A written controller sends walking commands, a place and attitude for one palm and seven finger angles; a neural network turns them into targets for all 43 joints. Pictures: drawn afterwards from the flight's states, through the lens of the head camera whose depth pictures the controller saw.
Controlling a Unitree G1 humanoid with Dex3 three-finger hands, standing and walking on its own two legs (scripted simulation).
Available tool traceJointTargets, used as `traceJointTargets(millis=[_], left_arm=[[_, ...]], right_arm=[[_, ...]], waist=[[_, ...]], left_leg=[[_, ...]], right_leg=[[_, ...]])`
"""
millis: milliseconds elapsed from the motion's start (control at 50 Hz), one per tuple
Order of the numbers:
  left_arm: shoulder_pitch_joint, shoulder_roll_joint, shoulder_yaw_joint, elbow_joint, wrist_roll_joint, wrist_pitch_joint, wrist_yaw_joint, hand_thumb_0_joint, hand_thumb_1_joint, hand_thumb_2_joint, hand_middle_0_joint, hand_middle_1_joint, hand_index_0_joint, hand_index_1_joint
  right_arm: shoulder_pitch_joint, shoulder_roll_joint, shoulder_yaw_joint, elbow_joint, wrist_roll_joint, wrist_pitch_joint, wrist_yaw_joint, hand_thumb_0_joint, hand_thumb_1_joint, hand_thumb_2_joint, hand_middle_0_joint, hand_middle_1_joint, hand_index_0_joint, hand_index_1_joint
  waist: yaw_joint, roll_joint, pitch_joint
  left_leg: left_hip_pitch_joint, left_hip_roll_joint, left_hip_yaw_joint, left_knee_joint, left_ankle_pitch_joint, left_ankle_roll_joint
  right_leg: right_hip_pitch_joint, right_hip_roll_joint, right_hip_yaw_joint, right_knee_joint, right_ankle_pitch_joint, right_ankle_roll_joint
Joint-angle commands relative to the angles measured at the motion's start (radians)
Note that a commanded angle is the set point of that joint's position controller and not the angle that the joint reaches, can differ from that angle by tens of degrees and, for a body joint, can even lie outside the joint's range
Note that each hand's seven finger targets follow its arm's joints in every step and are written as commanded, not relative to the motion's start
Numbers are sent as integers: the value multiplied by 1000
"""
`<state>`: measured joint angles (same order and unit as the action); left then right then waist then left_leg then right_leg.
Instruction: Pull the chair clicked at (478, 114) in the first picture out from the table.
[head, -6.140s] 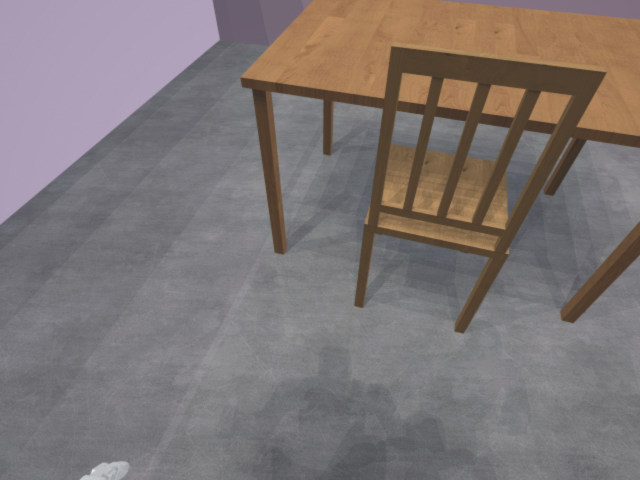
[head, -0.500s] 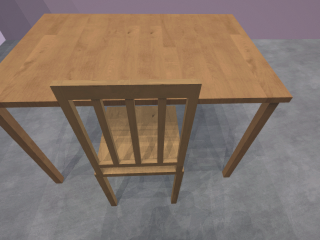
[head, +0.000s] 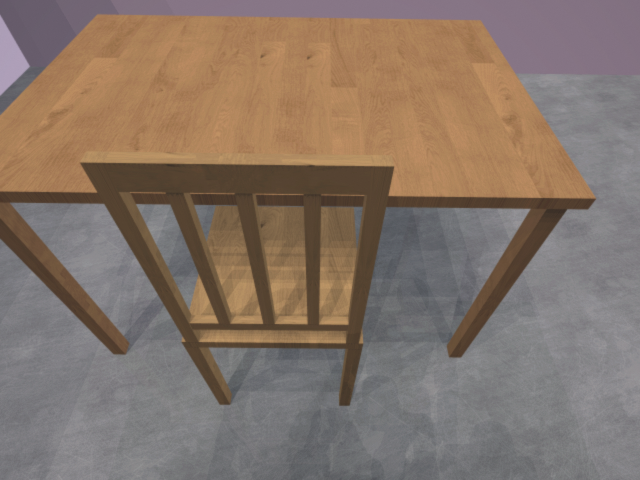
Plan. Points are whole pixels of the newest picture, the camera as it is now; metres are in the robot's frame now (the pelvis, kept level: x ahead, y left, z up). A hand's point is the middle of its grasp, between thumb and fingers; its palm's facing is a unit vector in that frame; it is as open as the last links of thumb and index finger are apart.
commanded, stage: shuffle to correct the standing spot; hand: left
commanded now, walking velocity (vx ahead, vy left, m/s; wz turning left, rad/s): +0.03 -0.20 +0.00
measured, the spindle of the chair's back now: (259, 268) +0.44 +0.13 -0.06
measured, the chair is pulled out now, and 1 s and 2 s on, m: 0.00 0.00 0.00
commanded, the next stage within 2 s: come to a stop and stand still in 0.28 s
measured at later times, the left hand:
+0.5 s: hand out of the picture +0.05 +0.12 -0.17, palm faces +0.04 -0.98 -0.21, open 7.4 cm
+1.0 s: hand out of the picture +0.05 +0.14 -0.17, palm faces +0.00 -0.96 -0.26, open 7.3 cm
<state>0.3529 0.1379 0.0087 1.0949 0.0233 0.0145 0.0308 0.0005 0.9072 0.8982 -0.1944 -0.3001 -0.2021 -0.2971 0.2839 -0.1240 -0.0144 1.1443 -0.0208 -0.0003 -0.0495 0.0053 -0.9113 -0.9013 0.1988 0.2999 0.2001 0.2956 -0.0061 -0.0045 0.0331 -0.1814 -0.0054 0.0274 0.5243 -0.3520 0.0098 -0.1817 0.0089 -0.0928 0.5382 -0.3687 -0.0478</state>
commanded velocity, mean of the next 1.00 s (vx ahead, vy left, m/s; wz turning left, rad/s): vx -0.01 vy -0.01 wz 0.00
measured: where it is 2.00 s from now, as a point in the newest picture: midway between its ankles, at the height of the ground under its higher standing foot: outside the picture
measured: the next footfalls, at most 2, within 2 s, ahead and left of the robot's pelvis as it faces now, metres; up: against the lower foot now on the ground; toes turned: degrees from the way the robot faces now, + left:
right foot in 0.52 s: +0.05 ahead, -0.23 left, +0.00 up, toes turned -1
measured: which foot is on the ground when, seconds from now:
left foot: down 0.00-1.00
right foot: down 0.00-0.28, up 0.30-0.50, down 0.52-1.00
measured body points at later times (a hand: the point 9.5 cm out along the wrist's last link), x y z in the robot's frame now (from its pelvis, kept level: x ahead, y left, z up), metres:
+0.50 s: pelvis +0.01 -0.08 -0.01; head +0.05 -0.07 +0.44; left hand +0.05 +0.17 -0.16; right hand +0.02 -0.31 -0.16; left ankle -0.03 +0.08 -0.73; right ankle +0.00 -0.22 -0.72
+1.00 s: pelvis +0.00 -0.07 -0.01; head +0.02 -0.06 +0.44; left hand +0.05 +0.19 -0.15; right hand +0.08 -0.30 -0.15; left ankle -0.01 +0.05 -0.73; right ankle +0.01 -0.23 -0.73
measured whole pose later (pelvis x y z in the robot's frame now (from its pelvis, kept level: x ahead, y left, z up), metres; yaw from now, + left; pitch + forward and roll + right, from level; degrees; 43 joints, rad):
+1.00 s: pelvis +0.00 -0.07 -0.01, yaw +0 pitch -1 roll +1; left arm 0.23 0.23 0.01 0.98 0.02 0.01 0.04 0.00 0.91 0.90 -0.20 -0.30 -0.21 -0.30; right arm 0.19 -0.19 -0.03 0.93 -0.01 0.02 0.00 0.01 -0.91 -0.90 0.20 0.30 0.20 0.30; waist 0.00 -0.01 0.06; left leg -0.26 0.03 0.07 0.63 -0.36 0.00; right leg -0.30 -0.09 0.02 0.63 -0.32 0.06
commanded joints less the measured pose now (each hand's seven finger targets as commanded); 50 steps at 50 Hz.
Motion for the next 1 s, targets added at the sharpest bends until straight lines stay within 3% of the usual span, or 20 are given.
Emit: traceJointTargets(millis=[0, 120, 200, 220, 260, 280, 340, 440, 460, 480, 500, 520, 560, 660, 760, 800, 860, 880, 920, 980], left_arm=[[99, 95, 30, -38, 4, 6, 5, 0, 900, 900, -200, -300, -200, -300], [115, 126, 43, -59, 16, 16, 7, 0, 900, 900, -200, -300, -200, -300], [60, 134, 43, -91, 13, 24, 6, 0, 900, 900, -200, -300, -200, -300], [37, 124, 41, -106, 7, 25, 3, 0, 900, 900, -200, -300, -200, -300], [-14, 103, 39, -148, 7, 27, -2, 0, 900, 900, -200, -300, -200, -300], [-35, 140, 53, -164, 15, 39, 1, 0, 900, 900, -200, -300, -200, -300], [-12, 109, 59, -186, 8, 42, -22, 0, 900, 900, -200, -300, -200, -300], [37, 78, 47, -155, 0, 7, -24, 0, 900, 900, -200, -300, -200, -300], [66, 114, 50, -134, 2, -11, -17, 0, 900, 900, -200, -300, -200, -300], [60, 189, 54, -124, 6, -29, -7, 0, 900, 900, -200, -300, -200, -300], [38, 231, 52, -134, 7, -29, -8, 0, 900, 900, -200, -300, -200, -300], [-21, 232, 48, -142, 13, -29, -8, 0, 900, 900, -200, -300, -200, -300], [-79, 228, 48, -144, 8, -36, 6, 0, 900, 900, -200, -300, -200, -300], [-60, 232, 56, -151, -10, -25, 19, 0, 900, 900, -200, -300, -200, -300], [-39, 263, 72, -149, 6, -6, 30, 0, 900, 900, -200, -300, -200, -300], [-83, 251, 68, -173, 5, 2, 29, 0, 900, 900, -200, -300, -200, -300], [-147, 156, 44, -216, -4, 13, 20, 0, 900, 900, -200, -300, -200, -300], [-15, 191, 34, -119, -17, -21, 43, 0, 900, 900, -200, -300, -200, -300], [-97, 237, 36, -171, -2, -33, 22, 0, 900, 900, -200, -300, -200, -300], [-134, 203, 25, -185, -4, -11, 7, 0, 900, 900, -200, -300, -200, -300]], right_arm=[[79, -105, -26, -28, 2, -5, -14, 0, -900, -900, 200, 300, 200, 300], [1, -69, -24, -62, 5, 7, -19, 0, -900, -900, 200, 300, 200, 300], [66, -74, -23, -45, 4, 6, -21, 0, -900, -900, 200, 300, 200, 300], [125, -98, -27, -25, -1, 2, -24, 0, -900, -900, 200, 300, 200, 300], [186, -216, -52, -14, -16, -3, -29, 0, -900, -900, 200, 300, 200, 300], [160, -202, -43, -30, -14, 0, -26, 0, -900, -900, 200, 300, 200, 300], [-19, -225, -56, -117, -19, -14, -19, 0, -900, -900, 200, 300, 200, 300], [-44, -221, -59, -136, -17, 7, 10, 0, -900, -900, 200, 300, 200, 300], [-11, -184, -54, -137, -8, 8, 16, 0, -900, -900, 200, 300, 200, 300], [9, -102, -36, -152, 2, 11, 21, 0, -900, -900, 200, 300, 200, 300], [7, -83, -30, -162, 7, 14, 26, 0, -900, -900, 200, 300, 200, 300], [5, -81, -31, -158, 7, 9, 29, 0, -900, -900, 200, 300, 200, 300], [11, -100, -28, -137, 9, 11, 24, 0, -900, -900, 200, 300, 200, 300], [-17, -154, -28, -121, 20, -2, 18, 0, -900, -900, 200, 300, 200, 300], [-50, -130, -38, -177, 18, 21, 20, 0, -900, -900, 200, 300, 200, 300], [-19, -127, -39, -171, 18, 19, 25, 0, -900, -900, 200, 300, 200, 300], [-6, -195, -47, -164, 10, 0, 29, 0, -900, -900, 200, 300, 200, 300], [-130, -255, -54, -253, 28, -16, 34, 0, -900, -900, 200, 300, 200, 300], [-68, -168, -35, -299, 11, -7, 47, 0, -900, -900, 200, 300, 200, 300], [-26, -195, -31, -306, 1, -12, 47, 0, -900, -900, 200, 300, 200, 300]], waist=[[1, -38, 20], [27, -125, 55], [-19, -63, 15], [-48, -7, -4], [-76, 379, 52], [-56, 237, 91], [20, 116, 57], [39, 141, -3], [39, 33, -18], [22, -213, -34], [23, -241, -64], [-1, -159, -27], [-5, -259, 10], [29, 41, -58], [41, -198, -51], [13, -193, -60], [-6, 196, -68], [42, 239, -120], [1, 14, -98], [-3, 192, -24]], left_leg=[[-60, 111, -49, 14, 306, 45], [-203, 42, 53, 246, -137, 6], [-49, 60, 69, 23, 28, 9], [76, 118, 19, -90, 234, 34], [106, 462, -400, -207, 648, 227], [-4, 478, -380, -189, 636, 245], [-59, 395, -224, -167, 455, 176], [-121, 208, -36, -11, 223, 45], [-166, 139, 2, 97, 123, 5], [-250, 48, 61, 202, -118, -38], [-181, 38, 37, 245, -237, -29], [-144, 36, 32, 213, -183, -27], [-140, 40, 22, 161, -97, -29], [-11, 67, 15, 10, 474, -19], [-154, 14, 42, 72, -2, -37], [-53, 16, 54, -44, 99, -31], [79, 192, -93, -134, 609, 67], [0, 226, -64, 111, 768, 40], [-59, 80, 12, 62, 199, -8], [-101, 137, -85, -90, 237, 35]], right_leg=[[8, -117, 112, -53, 385, -31], [48, -229, 231, -135, 662, -159], [5, -174, 166, -31, 735, -129], [-76, -129, 119, 64, 647, -67], [-338, 9, 45, 473, -201, 43], [-335, -13, 140, 587, -247, 28], [-316, -47, 147, 585, -153, 34], [-39, -6, -24, 8, 86, 66], [39, -50, 46, -95, 162, 61], [58, -229, 283, -162, 310, 5], [-27, -315, 334, -226, 312, -54], [-74, -288, 311, -185, 353, -68], [-61, -270, 311, -119, 569, -74], [30, -175, 185, 58, 823, 14], [116, -299, 279, -2, 922, -75], [39, -260, 232, 24, 815, -50], [-117, -72, 55, 148, 180, 72], [-46, -138, 148, 41, 192, 27], [-95, -184, 206, -30, 191, -11], [-110, -67, 69, 67, 59, 35]])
